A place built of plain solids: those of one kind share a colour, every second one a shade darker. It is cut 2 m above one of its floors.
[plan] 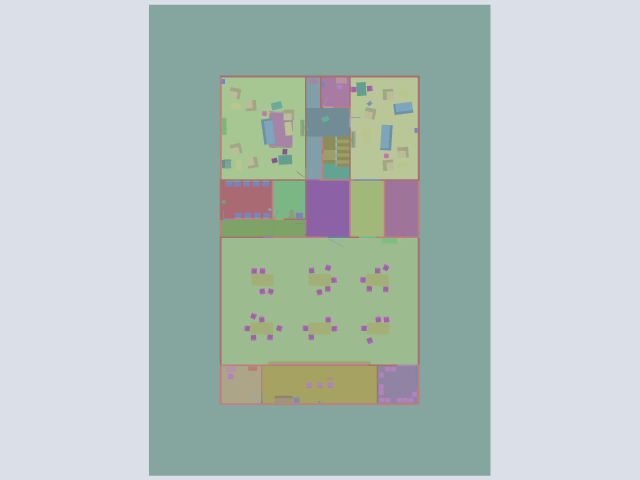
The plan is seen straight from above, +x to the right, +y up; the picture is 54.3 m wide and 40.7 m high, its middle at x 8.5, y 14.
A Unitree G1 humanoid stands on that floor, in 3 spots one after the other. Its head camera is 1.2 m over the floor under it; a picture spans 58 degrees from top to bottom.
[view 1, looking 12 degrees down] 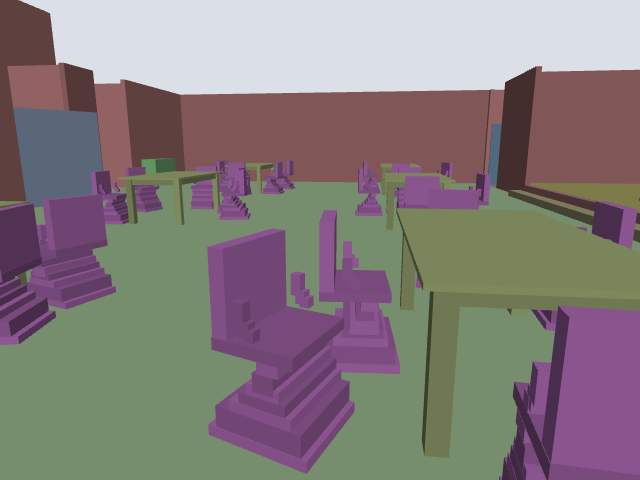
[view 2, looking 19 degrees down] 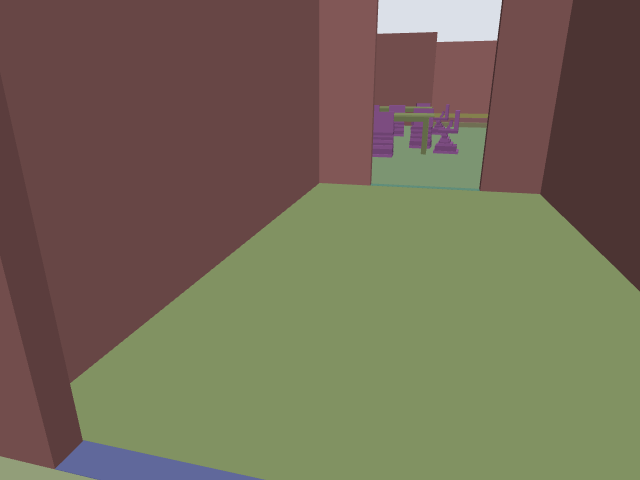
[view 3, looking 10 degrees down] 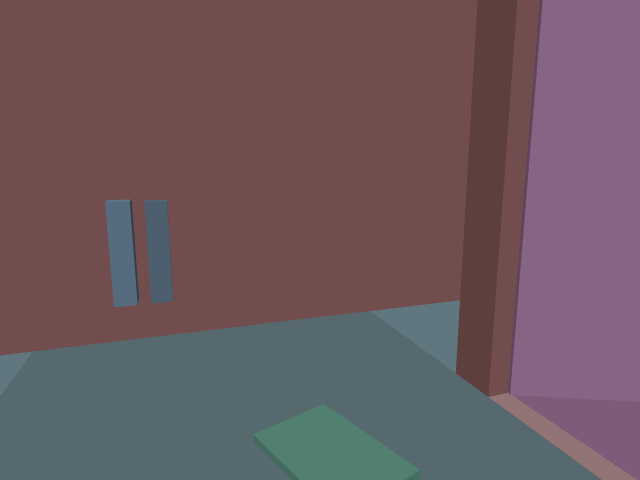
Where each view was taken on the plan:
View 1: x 1.18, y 7.17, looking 7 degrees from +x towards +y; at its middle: folding_chair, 2.23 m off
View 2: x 12.47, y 20.02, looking -76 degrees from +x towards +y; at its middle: floor_bar_back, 3.69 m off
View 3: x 10.46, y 23.68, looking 161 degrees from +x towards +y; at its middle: wall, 3.33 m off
